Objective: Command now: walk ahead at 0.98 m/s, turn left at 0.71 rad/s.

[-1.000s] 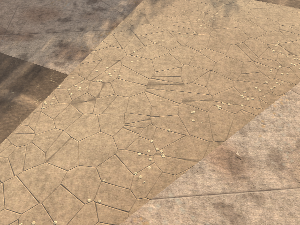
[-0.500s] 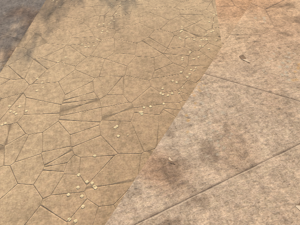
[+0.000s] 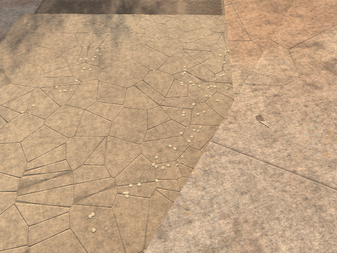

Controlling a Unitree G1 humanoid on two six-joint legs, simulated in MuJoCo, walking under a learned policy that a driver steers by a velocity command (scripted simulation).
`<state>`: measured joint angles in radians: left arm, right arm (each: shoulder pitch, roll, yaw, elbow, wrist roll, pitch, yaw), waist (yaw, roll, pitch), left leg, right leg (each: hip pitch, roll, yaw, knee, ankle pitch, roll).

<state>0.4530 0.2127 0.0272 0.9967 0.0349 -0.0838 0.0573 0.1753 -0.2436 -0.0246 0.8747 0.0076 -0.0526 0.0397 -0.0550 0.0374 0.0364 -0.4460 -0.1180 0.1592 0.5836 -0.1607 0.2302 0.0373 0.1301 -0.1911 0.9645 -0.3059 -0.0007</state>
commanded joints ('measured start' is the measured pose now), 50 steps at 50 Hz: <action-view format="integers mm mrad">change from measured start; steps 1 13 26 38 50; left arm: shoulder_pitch -265 -570 -96 76 -29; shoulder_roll -15 92 137 237 92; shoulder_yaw -28 -63 24 26 12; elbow -320 -448 -248 -87 -96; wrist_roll -24 -14 -6 -22 0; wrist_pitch -48 4 -20 -36 51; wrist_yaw -36 -71 -46 -44 -60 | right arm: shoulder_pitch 331 289 21 -300 210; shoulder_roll -164 -197 -111 -118 -119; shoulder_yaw -54 -89 -53 -3 -44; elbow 99 -1 -195 -272 -17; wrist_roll -13 2 -42 -72 -46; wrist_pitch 20 -51 21 -2 -65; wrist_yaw -34 -18 18 65 -33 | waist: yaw -16 -51 94 104 53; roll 188 16 -157 -60 17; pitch -163 33 -61 155 -38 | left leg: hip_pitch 751 134 -312 -52 451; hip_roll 281 96 206 117 462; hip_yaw -766 -544 -250 -122 -355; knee -56 -366 605 -112 -262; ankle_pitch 159 180 -103 430 348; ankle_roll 265 25 -135 -86 -47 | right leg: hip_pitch -969 -483 -39 -69 -754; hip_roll -34 -171 -419 -361 -275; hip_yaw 335 196 421 67 243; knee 914 -331 -714 -800 507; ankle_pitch -164 377 80 491 -17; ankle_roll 21 52 -76 -110 -99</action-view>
